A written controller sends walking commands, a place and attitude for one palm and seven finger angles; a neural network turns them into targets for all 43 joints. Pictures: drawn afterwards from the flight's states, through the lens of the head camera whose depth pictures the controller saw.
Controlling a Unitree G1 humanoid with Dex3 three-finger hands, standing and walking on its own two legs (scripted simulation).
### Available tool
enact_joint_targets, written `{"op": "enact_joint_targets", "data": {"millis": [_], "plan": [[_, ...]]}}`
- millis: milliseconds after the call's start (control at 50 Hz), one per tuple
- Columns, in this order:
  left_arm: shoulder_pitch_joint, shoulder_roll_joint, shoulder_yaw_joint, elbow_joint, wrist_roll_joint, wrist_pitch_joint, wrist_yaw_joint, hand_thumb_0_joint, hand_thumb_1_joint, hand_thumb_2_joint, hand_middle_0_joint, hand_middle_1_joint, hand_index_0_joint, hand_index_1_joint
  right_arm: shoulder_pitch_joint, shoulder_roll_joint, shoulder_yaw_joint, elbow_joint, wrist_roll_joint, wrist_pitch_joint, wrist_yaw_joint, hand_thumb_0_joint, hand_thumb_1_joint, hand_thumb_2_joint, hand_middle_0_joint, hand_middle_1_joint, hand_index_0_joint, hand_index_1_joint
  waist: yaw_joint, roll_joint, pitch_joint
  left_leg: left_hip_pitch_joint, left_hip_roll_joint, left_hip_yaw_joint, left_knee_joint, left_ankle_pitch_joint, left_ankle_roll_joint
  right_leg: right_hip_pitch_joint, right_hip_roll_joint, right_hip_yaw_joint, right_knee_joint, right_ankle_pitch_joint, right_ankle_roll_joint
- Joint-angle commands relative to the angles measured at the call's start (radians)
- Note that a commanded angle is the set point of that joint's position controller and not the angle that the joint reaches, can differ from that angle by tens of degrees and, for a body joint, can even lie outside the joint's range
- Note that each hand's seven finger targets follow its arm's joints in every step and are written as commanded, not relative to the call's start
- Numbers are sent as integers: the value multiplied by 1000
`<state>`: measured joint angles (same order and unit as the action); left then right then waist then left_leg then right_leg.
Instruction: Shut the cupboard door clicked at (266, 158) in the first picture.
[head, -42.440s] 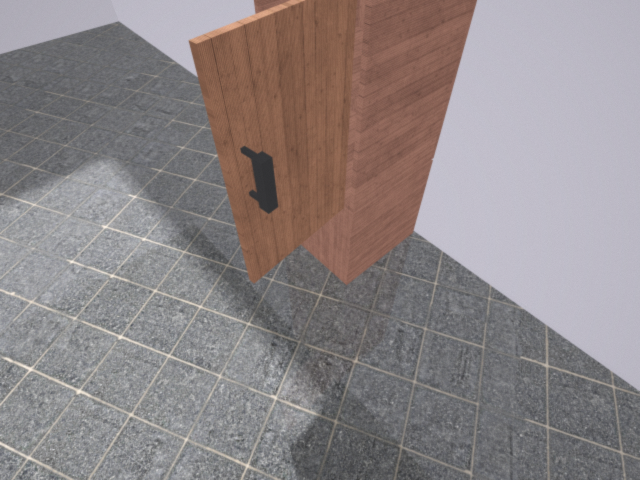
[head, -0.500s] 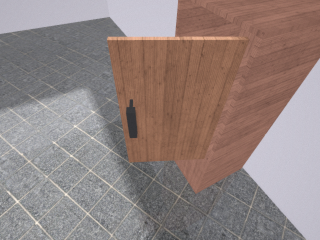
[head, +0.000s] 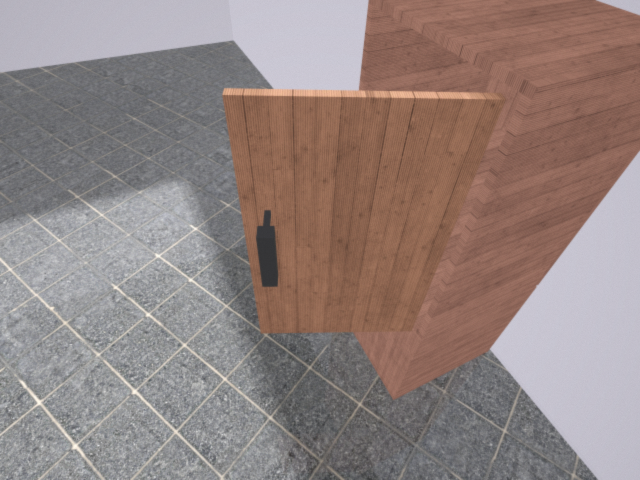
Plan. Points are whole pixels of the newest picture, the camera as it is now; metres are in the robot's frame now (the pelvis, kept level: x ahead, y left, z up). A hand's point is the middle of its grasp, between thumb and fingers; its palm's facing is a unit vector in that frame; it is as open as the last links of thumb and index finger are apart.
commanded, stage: look again from close up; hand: left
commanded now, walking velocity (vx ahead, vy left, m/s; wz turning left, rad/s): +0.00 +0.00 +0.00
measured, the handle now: (268, 248) +0.47 +0.12 -0.01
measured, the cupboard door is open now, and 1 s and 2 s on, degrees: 66 66 66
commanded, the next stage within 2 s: raise the hand and make a fist in 0.20 s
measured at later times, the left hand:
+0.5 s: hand (203, 403) +0.21 +0.16 -0.01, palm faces +0.27 -0.96 -0.12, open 7.1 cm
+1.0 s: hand (235, 430) +0.19 +0.12 -0.05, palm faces -0.03 -1.00 -0.01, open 4.8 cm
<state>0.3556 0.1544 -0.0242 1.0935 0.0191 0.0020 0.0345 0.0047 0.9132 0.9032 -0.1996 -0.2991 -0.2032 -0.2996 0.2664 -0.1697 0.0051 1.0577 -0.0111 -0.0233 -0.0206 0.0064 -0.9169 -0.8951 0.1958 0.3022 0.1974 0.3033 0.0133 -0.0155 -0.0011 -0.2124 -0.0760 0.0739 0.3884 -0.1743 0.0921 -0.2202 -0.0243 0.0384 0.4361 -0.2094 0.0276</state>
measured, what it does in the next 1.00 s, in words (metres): lowers itself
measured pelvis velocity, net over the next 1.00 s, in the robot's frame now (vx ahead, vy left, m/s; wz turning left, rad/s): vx -0.01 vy -0.06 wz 0.06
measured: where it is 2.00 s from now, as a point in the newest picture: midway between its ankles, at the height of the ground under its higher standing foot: outside the picture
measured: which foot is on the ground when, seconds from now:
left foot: down 0.00-1.00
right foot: down 0.00-1.00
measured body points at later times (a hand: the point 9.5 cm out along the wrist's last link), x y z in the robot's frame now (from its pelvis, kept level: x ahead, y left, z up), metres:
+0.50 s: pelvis +0.01 -0.04 -0.02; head +0.00 -0.05 +0.43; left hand +0.19 +0.21 +0.00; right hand +0.11 -0.28 -0.13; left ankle +0.03 +0.06 -0.74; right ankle +0.02 -0.14 -0.74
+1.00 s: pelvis -0.01 -0.06 -0.11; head +0.06 -0.06 +0.33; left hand +0.19 +0.18 -0.05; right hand +0.23 -0.25 -0.19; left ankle +0.02 +0.06 -0.74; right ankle +0.02 -0.14 -0.74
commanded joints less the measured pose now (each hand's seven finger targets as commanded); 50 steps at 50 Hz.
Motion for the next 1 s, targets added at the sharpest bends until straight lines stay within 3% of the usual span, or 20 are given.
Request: {"op": "enact_joint_targets", "data": {"millis": [0,260,280,300,320,340,360,380,420,460,500,520,560,620,660,740,820,900,940,980], "plan": [[39,89,14,-31,-1,-23,4,0,900,900,-200,-300,-200,-300,53,-111,-16,-23,5,-18,-8,0,-900,-900,200,300,200,300,-15,14,47,9,181,-186,-132,-52,-37,-32,-63,65,-56,30,-59],[8,101,14,-37,-6,-28,6,0,900,900,-200,-300,-200,-300,48,-92,-7,8,5,-15,-8,0,-900,-900,200,300,200,300,-12,4,64,2,161,-157,-88,8,-47,-8,-72,84,-89,33,-69],[54,118,18,-8,9,-42,41,0,900,900,-200,-300,-200,-300,-30,-120,-7,-53,11,-16,0,0,-900,-900,200,300,200,300,15,-12,90,-44,182,-125,81,72,-76,-13,-99,57,-77,138,-52],[-831,685,462,-1667,-115,-304,52,0,900,900,-200,-300,-200,-300,83,-351,-79,-397,12,-192,-91,0,-900,-900,200,300,200,300,-188,107,-306,266,124,-170,31,191,-61,9,12,-31,68,175,-46],[-168,195,50,-1406,-137,-233,45,0,900,900,-218,-320,-218,-320,-44,-165,3,-382,50,-271,-92,0,-900,-900,200,300,200,300,-35,346,-451,348,113,-91,43,285,-88,-39,65,-94,91,53,-62],[-124,231,138,-1361,-190,-186,96,0,900,900,-237,-340,-237,-340,-56,-221,6,-327,44,-308,-96,0,-900,-900,200,300,200,300,-15,325,-413,288,121,-110,25,278,-136,-15,69,-108,104,-22,-70],[159,-106,-69,-987,-182,-73,78,0,900,900,-255,-360,-255,-360,-70,-138,9,-275,47,-311,-65,0,-900,-900,200,300,200,300,-38,180,-175,106,131,-134,-8,85,-121,-124,39,-127,114,-75,-50],[-105,31,15,-1149,-190,-115,90,0,900,900,-273,-380,-273,-380,-42,-213,-24,-343,52,-315,-42,0,-900,-900,200,300,200,300,-88,125,-16,-47,112,-175,24,-123,-104,-168,26,-117,91,-71,-50],[18,11,64,-936,-180,-223,47,0,900,900,-310,-420,-310,-420,-87,-208,-49,-400,34,-332,-26,0,-900,-900,200,300,200,300,-77,-87,170,-265,74,-175,130,-273,-96,-335,21,-136,113,-211,-49],[278,-7,126,-804,-224,-371,-47,0,900,900,-347,-460,-347,-460,-102,-184,-71,-455,21,-334,2,0,-900,-900,200,300,200,300,9,-277,88,-378,48,-127,286,-200,-99,-408,17,-123,187,-307,-54],[395,17,192,-837,-288,-539,-185,0,900,900,-383,-500,-383,-500,-132,-186,-92,-511,4,-332,22,0,-900,-900,200,300,200,300,64,-350,-55,-490,28,-92,420,-173,-112,-394,3,-60,289,-252,-47],[394,42,214,-854,-314,-609,-258,0,900,900,-402,-520,-402,-520,-145,-193,-98,-540,6,-327,28,0,-900,-900,200,300,200,300,64,-340,-104,-549,20,-85,477,-181,-118,-377,-15,-13,335,-186,-38],[395,101,283,-844,-328,-685,-360,0,900,900,-438,-560,-438,-560,-151,-191,-111,-592,19,-314,41,0,-900,-900,200,300,200,300,81,-172,-178,-613,7,-68,560,-157,-118,-365,-29,33,436,-88,-49],[247,174,315,-1044,-336,-653,-372,0,900,900,-493,-620,-493,-620,-197,-188,-102,-680,26,-297,28,0,-900,-900,200,300,200,300,83,85,-254,-641,4,-42,621,-189,-94,-450,-19,75,481,-211,-60],[91,217,318,-1237,-338,-659,-337,0,900,900,-530,-660,-530,-660,-176,-186,-98,-701,21,-299,12,0,-900,-900,200,300,200,300,47,140,-316,-653,22,-68,675,-212,-77,-498,-19,129,474,-297,-54],[-91,205,233,-1597,-335,-754,-295,0,900,900,-603,-740,-603,-740,-107,-186,-86,-662,9,-304,-20,0,-900,-900,200,300,200,300,-47,154,-448,-553,56,-123,765,-94,-51,-563,23,87,559,-70,-51],[-23,147,148,-1448,-333,-717,-364,0,900,900,-677,-820,-677,-820,-87,-198,-81,-618,16,-300,-44,0,-900,-900,200,300,200,300,-90,76,-350,-625,71,-135,805,-111,-47,-625,37,40,572,-58,-42],[168,165,205,-1214,-347,-441,-432,0,900,900,-750,-900,-750,-900,-100,-192,-79,-668,60,-242,-57,0,-900,-900,200,300,200,300,-22,-81,-341,-721,67,-119,755,-158,-53,-483,9,85,475,-140,-9],[213,209,275,-1214,-358,-307,-421,0,900,900,-787,-940,-787,-940,-138,-180,-76,-713,69,-210,-59,0,-900,-900,200,300,200,300,42,-71,-396,-709,52,-113,725,-134,-56,-375,-10,107,459,-109,1],[205,226,341,-1315,-369,-262,-364,0,900,900,-823,-980,-823,-980,-139,-155,-69,-736,64,-188,-55,0,-900,-900,200,300,200,300,61,-80,-441,-684,51,-114,700,-98,-65,-301,-30,105,465,-3,17]]}}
